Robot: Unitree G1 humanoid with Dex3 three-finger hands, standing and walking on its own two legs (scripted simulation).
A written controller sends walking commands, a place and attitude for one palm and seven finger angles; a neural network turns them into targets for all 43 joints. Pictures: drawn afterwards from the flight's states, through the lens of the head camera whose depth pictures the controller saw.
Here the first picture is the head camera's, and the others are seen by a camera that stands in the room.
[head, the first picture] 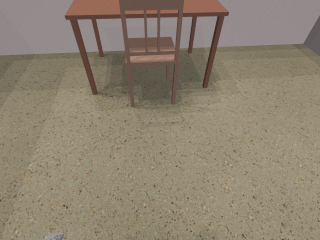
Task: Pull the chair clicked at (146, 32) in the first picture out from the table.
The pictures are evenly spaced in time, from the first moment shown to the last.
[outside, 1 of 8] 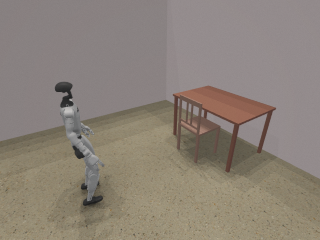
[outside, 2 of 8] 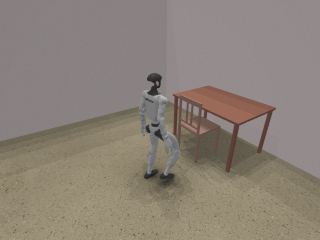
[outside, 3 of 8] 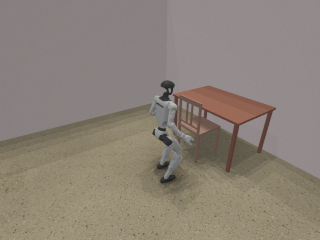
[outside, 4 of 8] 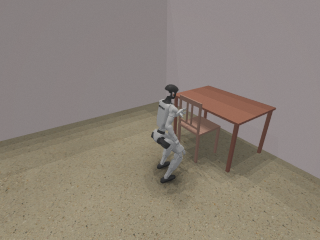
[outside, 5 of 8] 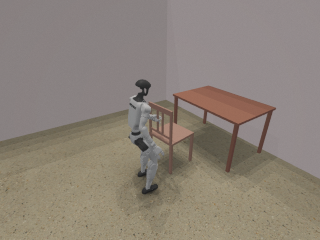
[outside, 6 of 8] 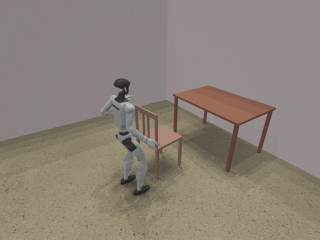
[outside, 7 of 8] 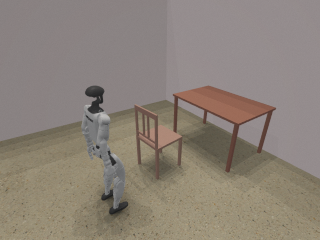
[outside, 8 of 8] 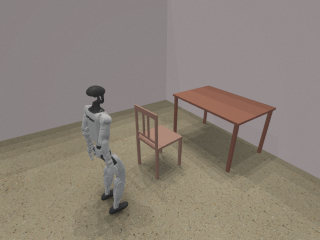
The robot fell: no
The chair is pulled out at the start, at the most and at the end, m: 0.00 0.64 0.64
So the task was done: yes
